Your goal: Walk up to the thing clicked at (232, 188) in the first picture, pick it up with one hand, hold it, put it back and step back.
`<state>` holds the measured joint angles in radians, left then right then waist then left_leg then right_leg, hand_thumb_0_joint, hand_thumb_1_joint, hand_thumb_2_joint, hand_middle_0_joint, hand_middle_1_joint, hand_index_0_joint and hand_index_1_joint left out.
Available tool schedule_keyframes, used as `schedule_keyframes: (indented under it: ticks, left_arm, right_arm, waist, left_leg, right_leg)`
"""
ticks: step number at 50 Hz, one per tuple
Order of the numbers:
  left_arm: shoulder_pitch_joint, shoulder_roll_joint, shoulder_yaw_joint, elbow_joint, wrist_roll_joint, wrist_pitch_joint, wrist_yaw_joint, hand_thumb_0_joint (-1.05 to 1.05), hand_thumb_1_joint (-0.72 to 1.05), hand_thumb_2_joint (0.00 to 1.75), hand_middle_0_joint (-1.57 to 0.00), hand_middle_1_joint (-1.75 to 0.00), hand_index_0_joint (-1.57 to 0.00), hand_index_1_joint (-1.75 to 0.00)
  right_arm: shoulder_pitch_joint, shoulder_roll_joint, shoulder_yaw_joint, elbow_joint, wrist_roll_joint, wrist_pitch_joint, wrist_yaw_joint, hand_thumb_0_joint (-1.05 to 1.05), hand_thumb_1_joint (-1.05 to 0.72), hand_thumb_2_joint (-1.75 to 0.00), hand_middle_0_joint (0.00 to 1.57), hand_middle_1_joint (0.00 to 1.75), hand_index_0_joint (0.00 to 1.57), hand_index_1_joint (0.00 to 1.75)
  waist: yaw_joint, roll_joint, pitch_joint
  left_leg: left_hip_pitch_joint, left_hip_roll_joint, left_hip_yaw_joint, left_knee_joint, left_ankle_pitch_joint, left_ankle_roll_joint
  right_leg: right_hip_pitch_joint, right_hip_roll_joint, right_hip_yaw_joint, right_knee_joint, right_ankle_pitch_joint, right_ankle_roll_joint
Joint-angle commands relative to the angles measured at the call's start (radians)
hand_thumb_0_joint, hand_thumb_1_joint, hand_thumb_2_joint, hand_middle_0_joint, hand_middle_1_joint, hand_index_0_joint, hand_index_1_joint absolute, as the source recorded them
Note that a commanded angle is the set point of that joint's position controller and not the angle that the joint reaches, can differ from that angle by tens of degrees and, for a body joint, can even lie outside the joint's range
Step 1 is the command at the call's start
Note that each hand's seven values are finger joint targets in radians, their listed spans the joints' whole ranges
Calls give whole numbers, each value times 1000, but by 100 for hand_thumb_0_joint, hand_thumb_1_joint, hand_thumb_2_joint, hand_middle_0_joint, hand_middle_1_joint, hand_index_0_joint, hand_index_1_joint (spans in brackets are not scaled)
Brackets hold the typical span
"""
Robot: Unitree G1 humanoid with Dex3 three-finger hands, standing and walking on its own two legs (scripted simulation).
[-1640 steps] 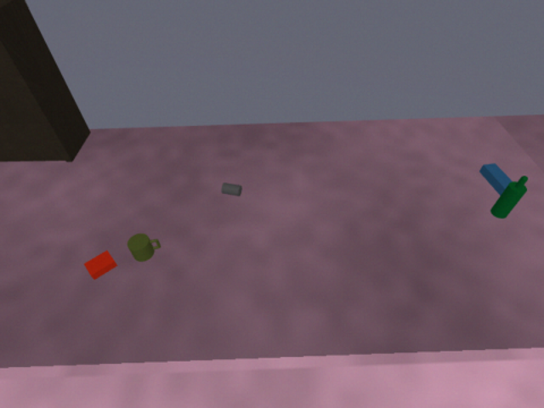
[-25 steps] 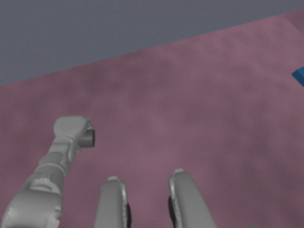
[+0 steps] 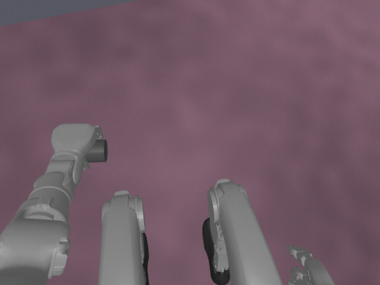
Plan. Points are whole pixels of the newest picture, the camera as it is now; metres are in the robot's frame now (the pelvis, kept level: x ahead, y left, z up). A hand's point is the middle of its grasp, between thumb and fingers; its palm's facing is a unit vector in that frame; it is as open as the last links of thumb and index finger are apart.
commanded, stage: crouch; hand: left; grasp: from above
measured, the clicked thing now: (86, 151) +0.43 +0.22 -0.21
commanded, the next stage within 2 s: lower in 0.74 s
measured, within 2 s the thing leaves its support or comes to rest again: rests again in 1.94 s
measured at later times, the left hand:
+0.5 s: hand (91, 155) +0.42 +0.22 -0.24, palm faces -0.48 +0.01 -0.88, open 8.5 cm
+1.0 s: hand (95, 157) +0.42 +0.22 -0.28, palm faces -0.50 +0.01 -0.87, open 8.5 cm
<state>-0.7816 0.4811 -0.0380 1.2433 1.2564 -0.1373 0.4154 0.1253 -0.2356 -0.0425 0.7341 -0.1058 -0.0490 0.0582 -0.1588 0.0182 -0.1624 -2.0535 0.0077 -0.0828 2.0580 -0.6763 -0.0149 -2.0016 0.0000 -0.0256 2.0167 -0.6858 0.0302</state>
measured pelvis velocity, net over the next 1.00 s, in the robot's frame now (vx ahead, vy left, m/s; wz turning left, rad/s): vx -0.02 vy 0.00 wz -0.04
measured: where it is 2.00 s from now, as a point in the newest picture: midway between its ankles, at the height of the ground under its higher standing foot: (179, 268)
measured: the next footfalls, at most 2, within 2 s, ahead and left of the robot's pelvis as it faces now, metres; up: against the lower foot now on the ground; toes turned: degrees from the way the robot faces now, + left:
none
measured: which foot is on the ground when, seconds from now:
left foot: down 0.00-1.00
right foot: down 0.00-1.00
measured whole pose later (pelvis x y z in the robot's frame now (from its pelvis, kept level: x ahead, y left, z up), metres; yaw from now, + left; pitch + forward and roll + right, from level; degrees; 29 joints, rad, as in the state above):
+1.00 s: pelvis -0.02 +0.00 -0.10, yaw -2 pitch +34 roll -6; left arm -0.93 0.58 -0.02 1.49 1.29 -0.20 0.45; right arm 0.14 -0.26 0.02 0.78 -0.15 -0.07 0.11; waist -0.21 -0.01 -0.08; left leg -2.30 0.00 -0.12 2.37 -0.67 -0.02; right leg -2.24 0.02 -0.04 2.31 -0.67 0.04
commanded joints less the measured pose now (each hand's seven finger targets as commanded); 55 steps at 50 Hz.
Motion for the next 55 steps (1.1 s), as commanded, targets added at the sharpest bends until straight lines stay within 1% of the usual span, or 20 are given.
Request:
schedule_keyframes:
  ticks: [1,3,4,6,11,14,17,22,27,31,33,35,38,40,42,46,49,50,52,55]
  left_arm:
    - [-339,200,34,-161,-17,-9,44,0,86,59,-125,-30,-123,-32]
    - [-355,199,33,-162,-20,-16,40,0,84,56,-122,-30,-121,-31]
    - [-335,237,56,-153,-13,-18,42,0,82,56,-122,-28,-120,-30]
    - [-335,214,47,-133,-8,-23,43,0,83,58,-123,-29,-121,-31]
    - [-359,240,55,-105,8,-32,56,0,77,55,-119,-27,-116,-30]
    - [-351,225,52,-64,16,-30,62,0,77,52,-117,-27,-116,-29]
    - [-415,256,63,-93,14,-34,68,0,72,51,-114,-27,-112,-29]
    - [-402,257,61,-6,7,-33,73,0,72,53,-115,-28,-112,-31]
    - [-464,293,66,-30,9,-49,69,0,72,51,-113,-30,-112,-31]
    - [-465,291,57,23,10,-57,68,0,70,49,-111,-29,-110,-30]
    - [-497,321,70,-17,9,-64,72,0,69,45,-108,-30,-109,-29]
    - [-447,289,56,44,16,-61,72,0,70,50,-111,-31,-110,-32]
    - [-476,319,69,30,23,-66,81,0,72,50,-112,-32,-111,-33]
    - [-452,276,48,77,17,-65,77,0,71,48,-110,-34,-110,-34]
    - [-480,331,73,39,18,-67,82,0,69,46,-109,-33,-109,-32]
    - [-457,274,38,104,21,-68,77,0,73,50,-114,-34,-113,-35]
    - [-473,296,43,132,13,-78,75,0,72,49,-111,-37,-111,-37]
    - [-483,326,61,119,17,-83,81,0,70,50,-111,-35,-111,-36]
    - [-479,301,46,122,25,-94,88,0,71,51,-113,-36,-112,-37]
    - [-494,334,64,110,48,-109,110,0,70,50,-112,-36,-111,-37]
  right_arm:
    - [230,-200,-72,-16,-3,-9,5,0,-90,-90,20,30,20,30]
    - [228,-201,-72,-16,-5,-5,9,0,-90,-90,20,30,20,30]
    - [229,-205,-72,-16,-5,-3,9,0,-90,-90,20,30,20,30]
    - [229,-200,-70,-22,-8,-4,16,0,-90,-90,20,30,20,30]
    - [214,-205,-63,-14,-12,-1,24,0,-90,-90,20,30,20,30]
    - [221,-212,-61,-14,-16,-3,30,0,-90,-90,20,30,20,30]
    - [215,-221,-61,-11,-13,-6,32,0,-90,-90,20,30,20,30]
    - [221,-220,-49,-1,-22,-12,35,0,-90,-90,20,30,20,30]
    - [212,-227,-46,15,-23,-15,32,0,-90,-90,20,30,20,30]
    - [208,-235,-36,21,-28,-23,34,0,-90,-90,20,30,20,30]
    - [208,-239,-33,21,-28,-24,33,0,-90,-90,20,30,20,30]
    - [215,-236,-25,28,-29,-24,35,0,-90,-90,20,30,20,30]
    - [216,-240,-23,30,-29,-25,35,0,-90,-90,20,30,20,30]
    - [216,-236,-18,31,-31,-26,40,0,-90,-90,20,30,20,30]
    - [217,-245,-19,30,-32,-28,40,0,-90,-90,20,30,20,30]
    - [215,-244,-9,35,-35,-28,44,0,-91,-90,20,30,20,30]
    - [214,-248,-1,38,-40,-30,48,0,-90,-90,20,30,20,30]
    - [212,-254,1,35,-42,-32,48,0,-91,-90,20,30,20,30]
    - [204,-250,7,33,-45,-35,50,0,-91,-90,20,30,20,30]
    - [205,-255,16,39,-55,-39,54,0,-91,-90,20,30,20,30]
  waist:
    - [-34,166,-728]
    - [-35,172,-713]
    - [-15,169,-726]
    - [-30,167,-711]
    - [-17,191,-683]
    - [-35,195,-646]
    - [-28,237,-685]
    - [-52,175,-638]
    - [-41,203,-661]
    - [-63,192,-590]
    - [-50,206,-623]
    - [-56,191,-615]
    - [-52,206,-629]
    - [-70,175,-569]
    - [-54,198,-616]
    - [-75,173,-573]
    - [-84,154,-560]
    - [-73,160,-570]
    - [-79,205,-566]
    - [-91,206,-568]
  left_leg:
    - [541,-17,62,-160,286,40]
    - [515,-16,61,-152,274,38]
    - [511,-16,63,-143,279,40]
    - [495,-15,60,-127,278,38]
    - [449,-16,66,-96,251,39]
    - [423,-17,63,-84,226,37]
    - [444,-15,54,-79,211,32]
    - [353,-21,70,-33,160,45]
    - [334,-22,70,-13,122,40]
    - [295,-21,66,-5,74,39]
    - [290,-22,72,11,91,42]
    - [281,-25,72,26,112,41]
    - [275,-24,71,40,129,41]
    - [231,-24,74,46,116,45]
    - [253,-22,76,58,131,46]
    - [227,-23,67,72,134,45]
    - [188,-22,65,99,131,50]
    - [196,-23,62,98,129,48]
    - [218,-22,59,100,122,40]
    - [208,-24,60,125,134,41]
  right_leg:
    - [350,27,-54,-205,329,-55]
    - [331,30,-58,-189,319,-56]
    - [336,32,-56,-181,323,-58]
    - [315,32,-60,-158,319,-59]
    - [267,41,-62,-122,296,-63]
    - [225,38,-72,-100,269,-64]
    - [182,41,-83,-67,246,-72]
    - [194,40,-77,-68,214,-61]
    - [157,45,-83,-37,166,-69]
    - [110,45,-92,-24,117,-71]
    - [123,44,-89,-18,134,-70]
    - [120,45,-91,-3,159,-68]
    - [113,46,-95,15,176,-69]
    - [116,47,-97,13,171,-65]
    - [127,46,-95,18,184,-65]
    - [106,50,-107,33,192,-63]
    - [119,53,-106,45,193,-60]
    - [104,50,-110,52,185,-61]
    - [83,53,-117,72,177,-67]
    - [91,54,-118,82,194,-62]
